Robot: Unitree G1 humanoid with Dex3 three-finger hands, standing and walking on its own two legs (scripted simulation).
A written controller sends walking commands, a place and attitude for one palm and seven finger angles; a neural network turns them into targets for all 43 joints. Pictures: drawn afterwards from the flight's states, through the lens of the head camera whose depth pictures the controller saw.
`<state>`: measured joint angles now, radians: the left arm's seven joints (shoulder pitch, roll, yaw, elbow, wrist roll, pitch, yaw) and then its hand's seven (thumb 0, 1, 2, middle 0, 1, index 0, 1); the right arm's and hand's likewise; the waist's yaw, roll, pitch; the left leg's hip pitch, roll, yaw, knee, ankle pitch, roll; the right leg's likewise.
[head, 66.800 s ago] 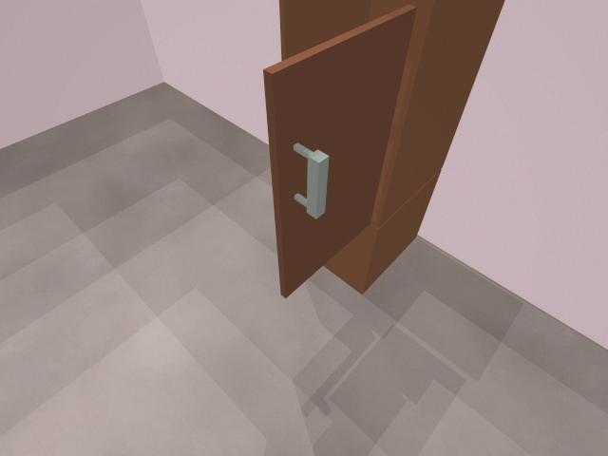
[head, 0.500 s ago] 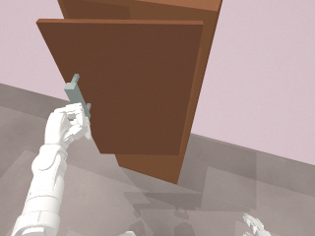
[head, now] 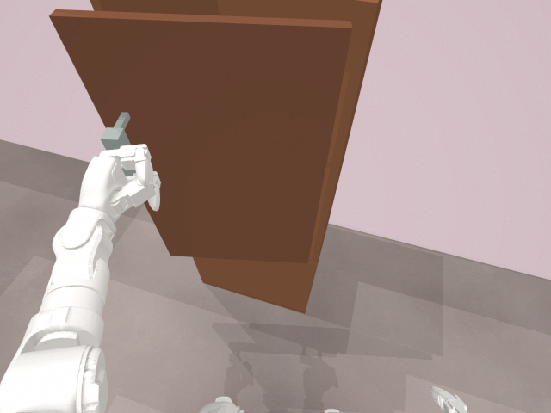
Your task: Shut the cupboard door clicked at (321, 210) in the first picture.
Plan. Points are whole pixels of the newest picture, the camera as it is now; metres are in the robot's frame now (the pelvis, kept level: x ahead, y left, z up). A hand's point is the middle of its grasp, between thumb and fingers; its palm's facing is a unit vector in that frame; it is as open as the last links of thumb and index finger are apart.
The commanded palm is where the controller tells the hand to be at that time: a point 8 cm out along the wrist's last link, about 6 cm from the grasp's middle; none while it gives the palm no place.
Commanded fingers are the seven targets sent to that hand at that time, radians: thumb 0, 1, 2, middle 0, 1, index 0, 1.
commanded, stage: push the door shut along its arc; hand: left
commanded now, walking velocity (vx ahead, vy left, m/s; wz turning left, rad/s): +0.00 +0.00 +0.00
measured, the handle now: (132, 156) +0.48 +0.24 +0.09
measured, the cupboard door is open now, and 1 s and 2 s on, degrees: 14 0 0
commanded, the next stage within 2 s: pull the fist back off the door in 1.30 s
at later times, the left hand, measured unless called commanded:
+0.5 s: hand (167, 160) +0.47 +0.18 +0.09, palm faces -0.23 -0.97 -0.02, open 3.1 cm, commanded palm +0.48 +0.21 +0.09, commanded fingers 0.00 0.90 0.90 -1.30 -1.50 -1.30 -1.50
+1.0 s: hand (194, 149) +0.49 +0.14 +0.10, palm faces -0.37 -0.93 -0.03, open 3.1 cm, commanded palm +0.53 +0.17 +0.09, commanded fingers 0.00 0.90 0.90 -1.30 -1.50 -1.30 -1.50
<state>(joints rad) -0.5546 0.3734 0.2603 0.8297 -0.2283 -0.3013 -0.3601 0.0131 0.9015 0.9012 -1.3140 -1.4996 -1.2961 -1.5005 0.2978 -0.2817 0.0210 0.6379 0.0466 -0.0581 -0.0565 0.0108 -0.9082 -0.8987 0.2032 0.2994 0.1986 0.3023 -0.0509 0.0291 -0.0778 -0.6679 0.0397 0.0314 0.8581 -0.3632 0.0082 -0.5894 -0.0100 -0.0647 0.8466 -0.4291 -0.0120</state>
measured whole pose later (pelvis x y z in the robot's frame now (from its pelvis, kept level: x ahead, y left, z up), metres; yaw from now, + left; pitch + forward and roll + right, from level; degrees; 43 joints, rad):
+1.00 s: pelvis -0.03 +0.02 -0.03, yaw +0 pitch +19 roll -4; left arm -1.13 0.52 0.16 1.24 -0.16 -0.25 -0.48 0.01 0.90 0.90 -1.30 -1.50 -1.30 -1.50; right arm 0.34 -0.29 0.05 0.72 0.03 -0.13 -0.06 0.01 -0.91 -0.90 0.21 0.30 0.20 0.30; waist -0.18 0.03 -0.08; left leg -1.00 0.04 0.00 1.04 -0.37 0.03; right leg -0.89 -0.01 -0.09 0.99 -0.43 0.00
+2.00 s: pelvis -0.03 +0.01 -0.03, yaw -2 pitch +19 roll -2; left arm -1.07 0.35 0.27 1.24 -0.05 -0.37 0.06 -0.02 0.86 0.96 -1.30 -1.50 -1.30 -1.50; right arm 0.45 -0.28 0.01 0.70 -0.04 -0.09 0.04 0.01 -0.91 -0.90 0.20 0.30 0.20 0.30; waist -0.20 0.05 -0.10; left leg -0.96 0.05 0.02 0.99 -0.35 0.02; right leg -0.88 0.01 -0.05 0.96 -0.41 0.00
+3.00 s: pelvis +0.03 -0.01 +0.03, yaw -1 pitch +2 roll +0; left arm -0.08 0.26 0.16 0.19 -0.15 -0.10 -0.05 0.01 0.90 0.90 -1.21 -1.41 -1.21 -1.41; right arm 0.20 -0.24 0.02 0.58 0.06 -0.01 -0.07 0.01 -0.91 -0.90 0.20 0.30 0.20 0.30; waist 0.01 0.06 -0.07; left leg -0.34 0.03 0.05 0.62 -0.31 -0.01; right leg -0.28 0.00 -0.03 0.63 -0.37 -0.02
